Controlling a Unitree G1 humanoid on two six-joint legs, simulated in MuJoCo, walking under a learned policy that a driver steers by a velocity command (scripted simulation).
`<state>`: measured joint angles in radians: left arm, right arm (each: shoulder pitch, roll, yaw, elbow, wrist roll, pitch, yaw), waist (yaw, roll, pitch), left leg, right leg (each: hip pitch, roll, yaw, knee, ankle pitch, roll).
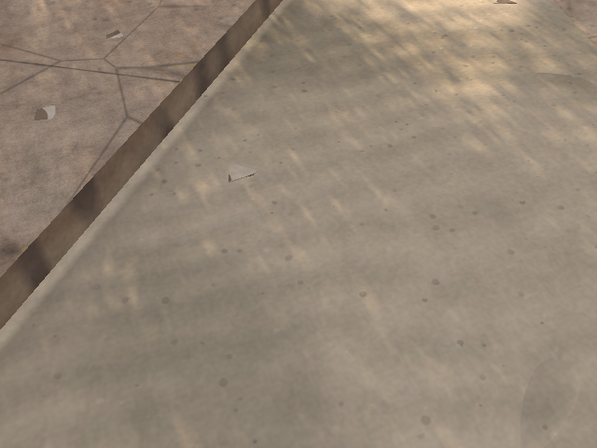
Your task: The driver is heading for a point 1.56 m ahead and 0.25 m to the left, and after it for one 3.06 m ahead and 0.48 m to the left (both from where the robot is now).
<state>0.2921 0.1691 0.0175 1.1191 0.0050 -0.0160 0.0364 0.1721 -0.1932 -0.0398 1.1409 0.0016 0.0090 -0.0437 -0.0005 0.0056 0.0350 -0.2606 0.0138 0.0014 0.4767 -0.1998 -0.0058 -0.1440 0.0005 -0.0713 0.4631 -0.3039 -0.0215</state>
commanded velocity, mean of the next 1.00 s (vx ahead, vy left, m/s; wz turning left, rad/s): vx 0.31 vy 0.00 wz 0.00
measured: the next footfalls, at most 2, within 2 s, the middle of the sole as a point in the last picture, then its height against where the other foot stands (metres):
left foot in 0.46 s outside the picture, level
right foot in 0.96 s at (349, 443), level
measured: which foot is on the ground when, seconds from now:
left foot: down 0.00-0.22, up 0.24-0.44, down 0.46-0.98, up 1.00-1.00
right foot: down 0.00-0.46, up 0.48-0.94, down 0.96-1.00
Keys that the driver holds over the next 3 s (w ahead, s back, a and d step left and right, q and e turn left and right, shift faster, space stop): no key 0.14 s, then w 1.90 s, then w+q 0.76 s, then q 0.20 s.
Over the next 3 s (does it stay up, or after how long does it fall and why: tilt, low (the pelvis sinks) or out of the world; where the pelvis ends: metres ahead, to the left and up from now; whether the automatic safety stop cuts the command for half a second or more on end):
stays up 1.44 0.13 0.00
